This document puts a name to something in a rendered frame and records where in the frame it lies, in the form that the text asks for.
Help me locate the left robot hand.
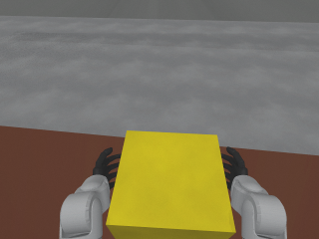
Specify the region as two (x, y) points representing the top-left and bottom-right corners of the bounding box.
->
(93, 147), (122, 190)

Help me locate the left robot forearm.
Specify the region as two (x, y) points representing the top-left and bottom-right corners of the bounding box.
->
(59, 174), (111, 239)

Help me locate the right robot hand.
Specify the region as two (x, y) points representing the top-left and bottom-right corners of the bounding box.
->
(220, 146), (248, 191)

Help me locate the right robot forearm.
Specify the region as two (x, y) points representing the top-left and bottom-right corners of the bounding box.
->
(230, 174), (287, 239)

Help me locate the carton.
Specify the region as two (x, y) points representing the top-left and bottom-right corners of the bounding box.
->
(106, 130), (236, 239)

